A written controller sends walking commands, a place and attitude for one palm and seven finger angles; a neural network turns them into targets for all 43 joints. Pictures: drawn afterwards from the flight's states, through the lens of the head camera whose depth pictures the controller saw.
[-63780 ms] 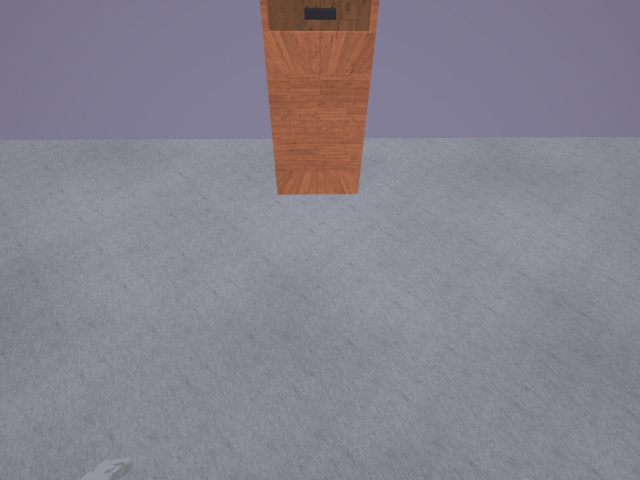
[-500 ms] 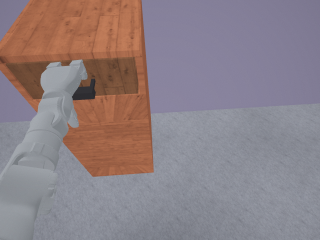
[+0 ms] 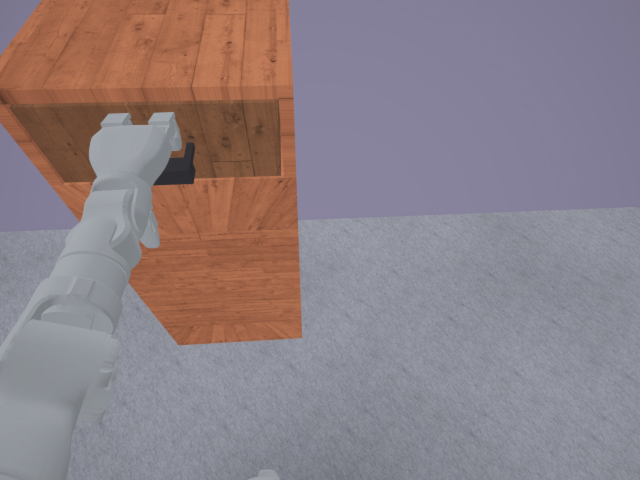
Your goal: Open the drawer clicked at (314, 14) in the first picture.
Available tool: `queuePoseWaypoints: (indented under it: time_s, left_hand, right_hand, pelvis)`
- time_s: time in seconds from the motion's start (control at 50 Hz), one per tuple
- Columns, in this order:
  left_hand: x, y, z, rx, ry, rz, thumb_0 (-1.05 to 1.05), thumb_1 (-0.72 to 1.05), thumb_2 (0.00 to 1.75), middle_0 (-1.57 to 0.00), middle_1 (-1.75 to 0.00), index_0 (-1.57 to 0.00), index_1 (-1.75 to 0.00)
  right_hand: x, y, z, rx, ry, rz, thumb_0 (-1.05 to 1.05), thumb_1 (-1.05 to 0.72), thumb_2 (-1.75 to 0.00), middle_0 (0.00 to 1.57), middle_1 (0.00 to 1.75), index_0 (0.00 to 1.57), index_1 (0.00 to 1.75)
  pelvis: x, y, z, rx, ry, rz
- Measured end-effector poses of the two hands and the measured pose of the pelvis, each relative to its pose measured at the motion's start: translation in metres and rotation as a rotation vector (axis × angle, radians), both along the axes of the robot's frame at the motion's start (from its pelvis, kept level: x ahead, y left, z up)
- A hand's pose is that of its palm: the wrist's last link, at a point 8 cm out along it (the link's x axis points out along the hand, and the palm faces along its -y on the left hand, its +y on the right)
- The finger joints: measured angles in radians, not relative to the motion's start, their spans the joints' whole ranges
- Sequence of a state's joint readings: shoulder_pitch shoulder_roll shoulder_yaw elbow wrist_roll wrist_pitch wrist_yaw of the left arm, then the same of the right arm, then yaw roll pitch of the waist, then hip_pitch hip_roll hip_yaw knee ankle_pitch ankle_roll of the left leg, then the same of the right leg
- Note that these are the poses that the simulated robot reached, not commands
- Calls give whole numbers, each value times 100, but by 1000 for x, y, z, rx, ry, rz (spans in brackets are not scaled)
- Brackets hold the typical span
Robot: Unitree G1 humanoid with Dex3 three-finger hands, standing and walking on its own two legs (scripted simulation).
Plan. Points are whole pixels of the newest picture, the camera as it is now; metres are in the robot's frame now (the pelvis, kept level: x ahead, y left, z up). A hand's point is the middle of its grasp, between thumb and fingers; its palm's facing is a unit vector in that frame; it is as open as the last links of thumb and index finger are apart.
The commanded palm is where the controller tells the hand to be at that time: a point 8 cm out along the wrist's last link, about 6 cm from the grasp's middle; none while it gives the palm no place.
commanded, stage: lower the fingers behind the handle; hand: left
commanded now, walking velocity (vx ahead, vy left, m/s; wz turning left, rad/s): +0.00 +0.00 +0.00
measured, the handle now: (157, 160) +0.53 +0.23 +0.07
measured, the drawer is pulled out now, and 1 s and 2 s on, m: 0.00 0.00 0.00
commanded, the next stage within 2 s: lift the fingers back up to retry in 0.38 s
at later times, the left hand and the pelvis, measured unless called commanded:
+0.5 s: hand (148, 181) +0.48 +0.23 +0.08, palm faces -0.01 +0.00 -1.00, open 13.8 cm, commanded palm +0.46 +0.22 +0.12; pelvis -0.01 +0.00 +0.00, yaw +0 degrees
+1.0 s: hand (131, 160) +0.49 +0.24 +0.12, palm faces +0.02 -0.04 -1.00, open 13.7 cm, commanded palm +0.46 +0.23 +0.19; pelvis +0.02 +0.00 +0.01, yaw +0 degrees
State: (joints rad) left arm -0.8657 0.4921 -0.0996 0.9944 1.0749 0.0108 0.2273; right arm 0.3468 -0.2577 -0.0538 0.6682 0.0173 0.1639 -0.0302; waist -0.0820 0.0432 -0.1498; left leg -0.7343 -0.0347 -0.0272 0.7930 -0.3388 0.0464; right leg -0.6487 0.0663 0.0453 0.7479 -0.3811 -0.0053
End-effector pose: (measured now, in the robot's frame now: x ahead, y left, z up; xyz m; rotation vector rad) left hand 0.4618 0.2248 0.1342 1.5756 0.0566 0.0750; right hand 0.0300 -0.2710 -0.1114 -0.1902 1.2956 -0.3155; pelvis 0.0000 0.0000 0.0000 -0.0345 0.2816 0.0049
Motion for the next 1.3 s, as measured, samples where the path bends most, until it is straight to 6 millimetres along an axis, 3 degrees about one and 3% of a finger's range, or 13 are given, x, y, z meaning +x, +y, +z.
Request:
queuePoseWaypoints:
  time_s: [0.34, 0.58, 0.84, 1.0, 1.16, 1.3]
  left_hand:
    - [-1, -1, 1, 2, 36, 5, 0, -49, 30, -25, -130, -32, -121]
    - [0, 0, 2, -18, 32, 7, 0, -49, 30, -27, -131, -32, -120]
    - [3, 7, 11, -38, 45, -13, 0, -49, 30, -31, -123, -33, -121]
    - [2, 11, 36, -49, -10, -16, 0, -49, 30, -33, -121, -35, -122]
    - [4, 6, 55, -36, 22, 17, 0, -49, 30, -33, -121, -36, -122]
    - [2, -6, 54, -46, 65, -25, 0, -49, 30, -32, -120, -34, -121]
  right_hand:
    - [-26, 5, -5, 8, 21, -22, 1, -90, -90, 20, 30, 20, 30]
    - [-27, -1, -2, -8, 18, -33, 1, -90, -90, 20, 30, 20, 30]
    - [-1, 2, 5, -13, -31, -31, 1, -90, -90, 20, 30, 20, 30]
    - [26, 7, 7, 12, -65, -9, 1, -90, -90, 20, 30, 20, 30]
    - [58, 12, 8, 41, -113, 36, 1, -90, -90, 20, 30, 20, 30]
    - [71, 11, 12, 43, -142, 54, 1, -90, -90, 20, 30, 20, 30]
  pelvis:
    - [-10, -2, -2, 0, 0, -5]
    - [-8, -4, -2, 0, 6, -11]
    - [4, -1, 6, 0, -21, -11]
    - [16, 2, 11, 1, -43, -6]
    - [20, 2, 15, 8, -71, 9]
    - [20, -3, 17, 15, -80, 4]
